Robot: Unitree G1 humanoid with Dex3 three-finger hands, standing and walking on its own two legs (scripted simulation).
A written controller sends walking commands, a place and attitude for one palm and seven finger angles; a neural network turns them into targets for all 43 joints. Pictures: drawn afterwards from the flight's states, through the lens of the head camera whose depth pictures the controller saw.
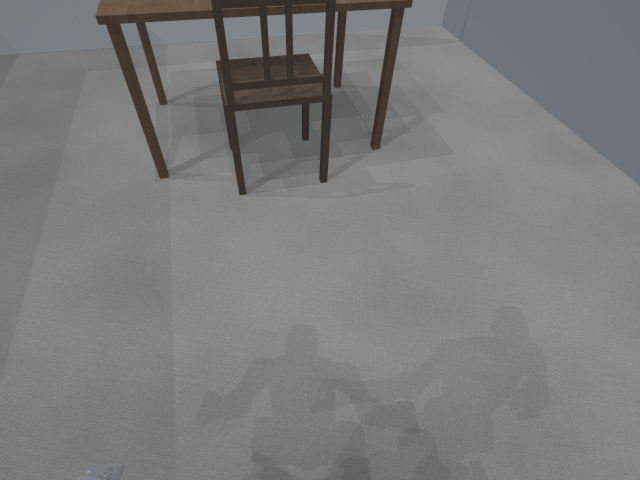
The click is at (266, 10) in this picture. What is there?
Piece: chair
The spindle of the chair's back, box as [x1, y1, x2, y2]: [259, 7, 270, 80]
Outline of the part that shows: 259,7 264,77 266,80 270,79 266,8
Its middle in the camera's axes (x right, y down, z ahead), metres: -0.20 -0.69 +1.38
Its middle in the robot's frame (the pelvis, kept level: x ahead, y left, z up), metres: +1.48 +0.28 -0.10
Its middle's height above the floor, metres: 0.67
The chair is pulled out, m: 0.00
